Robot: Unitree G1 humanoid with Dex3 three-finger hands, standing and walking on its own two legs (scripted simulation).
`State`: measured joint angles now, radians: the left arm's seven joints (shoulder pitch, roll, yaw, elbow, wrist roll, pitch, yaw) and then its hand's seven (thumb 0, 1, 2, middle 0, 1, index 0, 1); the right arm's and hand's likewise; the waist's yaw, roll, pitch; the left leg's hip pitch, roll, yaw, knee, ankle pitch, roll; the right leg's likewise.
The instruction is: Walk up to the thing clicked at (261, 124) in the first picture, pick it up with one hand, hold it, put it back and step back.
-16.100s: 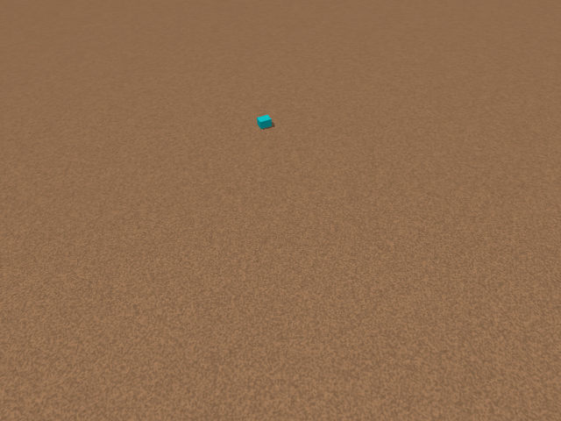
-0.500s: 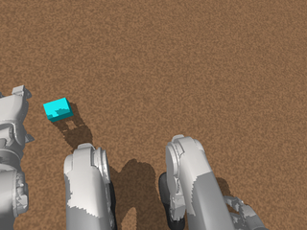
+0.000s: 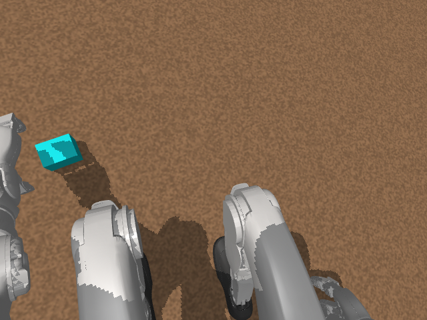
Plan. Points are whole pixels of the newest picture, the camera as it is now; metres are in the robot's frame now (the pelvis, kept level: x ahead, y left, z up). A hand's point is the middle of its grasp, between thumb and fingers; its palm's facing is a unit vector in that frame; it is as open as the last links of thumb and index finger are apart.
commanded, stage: rise first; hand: left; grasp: from above
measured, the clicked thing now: (60, 152) +0.46 +0.32 -0.31
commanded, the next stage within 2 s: approach in 1.72 s
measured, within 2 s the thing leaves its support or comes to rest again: neither
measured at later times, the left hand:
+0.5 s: hand (16, 160) +0.42 +0.35 -0.19, palm faces -0.39 -0.18 -0.90, open 12.7 cm
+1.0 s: hand (14, 158) +0.42 +0.35 -0.19, palm faces -0.39 -0.18 -0.90, open 12.2 cm
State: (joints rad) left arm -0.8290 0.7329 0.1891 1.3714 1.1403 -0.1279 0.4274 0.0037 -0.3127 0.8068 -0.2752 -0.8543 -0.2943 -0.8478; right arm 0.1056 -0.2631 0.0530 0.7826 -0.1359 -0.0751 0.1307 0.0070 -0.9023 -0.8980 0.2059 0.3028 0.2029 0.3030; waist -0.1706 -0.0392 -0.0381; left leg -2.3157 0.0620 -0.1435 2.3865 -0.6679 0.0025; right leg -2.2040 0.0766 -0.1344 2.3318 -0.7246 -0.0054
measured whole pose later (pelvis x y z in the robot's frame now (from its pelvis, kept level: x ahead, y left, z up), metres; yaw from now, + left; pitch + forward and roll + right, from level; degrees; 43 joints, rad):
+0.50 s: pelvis +0.00 +0.00 -0.01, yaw -1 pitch +32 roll -9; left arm -0.87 0.78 0.19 1.42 1.14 -0.12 0.44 0.00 -0.31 0.81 -0.30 -0.84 -0.31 -0.85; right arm 0.10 -0.27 0.10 0.77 -0.15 -0.09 0.14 0.01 -0.90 -0.90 0.21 0.30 0.20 0.30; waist -0.20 -0.05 -0.01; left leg -2.34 0.06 -0.16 2.42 -0.67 0.01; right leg -2.22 0.08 -0.15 2.36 -0.72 0.00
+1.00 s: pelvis +0.00 +0.00 -0.01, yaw -1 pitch +32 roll -9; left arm -0.88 0.79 0.18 1.43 1.13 -0.11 0.42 0.00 -0.23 0.74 -0.38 -0.76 -0.39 -0.77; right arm 0.12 -0.27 0.11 0.76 -0.14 -0.09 0.16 0.01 -0.90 -0.90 0.21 0.30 0.20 0.30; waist -0.21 -0.04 -0.01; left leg -2.34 0.06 -0.17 2.43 -0.66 0.01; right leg -2.22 0.08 -0.15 2.36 -0.71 0.00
